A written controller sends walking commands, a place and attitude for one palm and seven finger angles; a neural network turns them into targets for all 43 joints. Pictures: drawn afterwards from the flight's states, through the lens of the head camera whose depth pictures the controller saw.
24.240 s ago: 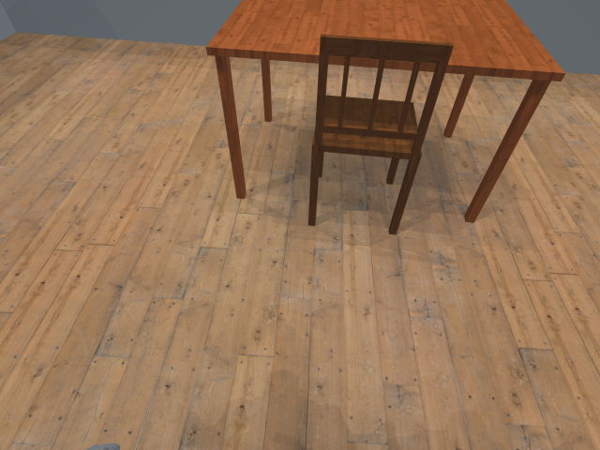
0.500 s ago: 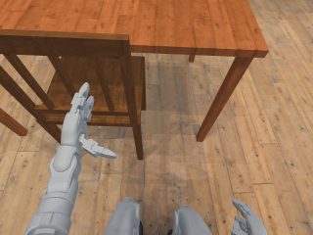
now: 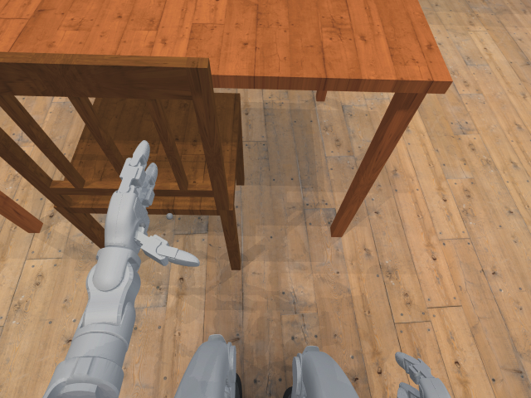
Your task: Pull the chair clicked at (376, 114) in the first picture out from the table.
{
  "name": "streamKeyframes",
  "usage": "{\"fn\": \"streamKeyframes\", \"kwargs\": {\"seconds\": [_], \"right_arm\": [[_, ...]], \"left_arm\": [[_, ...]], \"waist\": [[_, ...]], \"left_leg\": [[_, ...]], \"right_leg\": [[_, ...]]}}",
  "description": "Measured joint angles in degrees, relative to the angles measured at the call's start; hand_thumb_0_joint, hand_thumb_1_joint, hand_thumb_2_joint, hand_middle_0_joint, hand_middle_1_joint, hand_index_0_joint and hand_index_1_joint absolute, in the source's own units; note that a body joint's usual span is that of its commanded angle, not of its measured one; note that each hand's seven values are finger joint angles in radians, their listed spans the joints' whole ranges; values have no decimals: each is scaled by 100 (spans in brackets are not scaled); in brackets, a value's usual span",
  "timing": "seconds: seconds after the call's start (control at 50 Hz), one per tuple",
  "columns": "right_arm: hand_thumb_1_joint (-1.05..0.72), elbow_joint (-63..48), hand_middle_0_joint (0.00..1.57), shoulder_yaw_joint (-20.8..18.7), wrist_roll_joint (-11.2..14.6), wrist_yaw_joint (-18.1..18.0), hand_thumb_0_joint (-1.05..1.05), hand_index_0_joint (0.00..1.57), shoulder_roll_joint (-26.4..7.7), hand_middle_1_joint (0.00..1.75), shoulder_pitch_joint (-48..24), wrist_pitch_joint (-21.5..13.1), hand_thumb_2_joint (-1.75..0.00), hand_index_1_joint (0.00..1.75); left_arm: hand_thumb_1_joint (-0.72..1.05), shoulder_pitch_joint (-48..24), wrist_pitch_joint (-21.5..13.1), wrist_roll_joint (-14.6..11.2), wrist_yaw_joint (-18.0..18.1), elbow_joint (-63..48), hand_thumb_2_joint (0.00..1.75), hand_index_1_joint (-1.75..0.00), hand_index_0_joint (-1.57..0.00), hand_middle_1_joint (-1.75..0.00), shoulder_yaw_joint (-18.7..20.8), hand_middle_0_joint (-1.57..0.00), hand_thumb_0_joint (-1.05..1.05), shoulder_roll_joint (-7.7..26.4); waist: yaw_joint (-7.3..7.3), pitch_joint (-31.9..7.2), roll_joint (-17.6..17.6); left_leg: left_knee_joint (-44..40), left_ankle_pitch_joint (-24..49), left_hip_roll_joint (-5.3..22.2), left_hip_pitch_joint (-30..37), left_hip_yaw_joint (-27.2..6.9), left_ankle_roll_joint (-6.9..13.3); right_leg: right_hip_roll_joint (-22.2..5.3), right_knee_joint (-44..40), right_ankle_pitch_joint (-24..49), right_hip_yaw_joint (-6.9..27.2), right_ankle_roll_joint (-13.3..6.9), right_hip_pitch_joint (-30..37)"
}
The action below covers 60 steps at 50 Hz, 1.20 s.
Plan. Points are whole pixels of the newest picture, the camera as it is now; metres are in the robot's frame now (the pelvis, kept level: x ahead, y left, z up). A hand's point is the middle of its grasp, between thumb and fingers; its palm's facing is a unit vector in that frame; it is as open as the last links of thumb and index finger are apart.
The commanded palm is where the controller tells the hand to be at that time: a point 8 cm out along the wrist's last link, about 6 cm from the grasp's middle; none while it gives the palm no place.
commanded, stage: aim the fingers beside a spindle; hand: left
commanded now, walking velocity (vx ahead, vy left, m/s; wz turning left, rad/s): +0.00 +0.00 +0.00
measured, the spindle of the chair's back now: (109, 147) +0.52 +0.28 +0.00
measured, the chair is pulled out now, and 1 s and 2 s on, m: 0.00 0.00 0.00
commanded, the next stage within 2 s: push the fingers through the gap in 0.24 s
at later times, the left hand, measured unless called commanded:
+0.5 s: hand (169, 211) +0.38 +0.15 +0.02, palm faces -0.01 -1.00 -0.04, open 16.9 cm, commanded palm +0.37 +0.21 +0.03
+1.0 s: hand (173, 180) +0.44 +0.16 +0.03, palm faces +0.00 -1.00 -0.03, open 16.9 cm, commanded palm +0.42 +0.21 +0.03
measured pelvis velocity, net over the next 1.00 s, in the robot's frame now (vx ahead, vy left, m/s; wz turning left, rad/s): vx -0.01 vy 0.00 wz -0.01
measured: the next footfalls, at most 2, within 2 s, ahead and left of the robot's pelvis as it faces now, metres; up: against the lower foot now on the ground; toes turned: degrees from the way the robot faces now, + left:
none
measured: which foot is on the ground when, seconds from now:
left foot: down 0.00-1.00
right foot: down 0.00-1.00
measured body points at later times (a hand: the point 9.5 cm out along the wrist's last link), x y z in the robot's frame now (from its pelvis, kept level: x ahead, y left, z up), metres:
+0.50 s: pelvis -0.01 +0.00 -0.01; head +0.10 +0.01 +0.43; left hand +0.38 +0.21 +0.03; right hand +0.14 -0.25 -0.12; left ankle +0.05 +0.09 -0.62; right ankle +0.01 -0.09 -0.62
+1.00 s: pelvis -0.01 +0.00 -0.01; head +0.12 +0.01 +0.43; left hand +0.43 +0.21 +0.03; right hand +0.08 -0.26 -0.13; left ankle +0.05 +0.09 -0.62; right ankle +0.01 -0.09 -0.62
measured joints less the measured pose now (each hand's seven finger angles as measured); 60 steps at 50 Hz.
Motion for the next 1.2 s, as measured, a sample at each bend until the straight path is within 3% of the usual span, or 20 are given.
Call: {"fn": "streamKeyframes", "kwargs": {"seconds": [0.42,0.7,1.2], "right_arm": [[-91,-46,20,36,-1,-51,1,20,-10,30,-193,-56,-90,30],[-91,78,20,38,-20,-41,1,20,-7,30,-56,-33,-90,30],[-91,206,20,17,-112,64,1,20,-16,30,170,154,-90,30]], "left_arm": [[-50,-167,-37,-20,-92,156,30,-8,-6,-8,37,-6,-1,42],[-50,-962,54,36,-55,780,30,-8,-6,-8,281,-6,-1,222],[-50,-2000,-192,229,-13,1888,30,-8,-6,-8,693,-6,-1,484]], "waist": [[24,-1,-18],[-123,-6,27],[-349,3,26]], "left_leg": [[110,12,-2,-111,-79,-36],[170,19,24,-282,-58,-20],[198,12,53,-498,-26,33]], "right_leg": [[2,99,-12,-80,-44,-81],[23,148,19,-57,-28,-261],[53,126,60,-16,26,-473]]}}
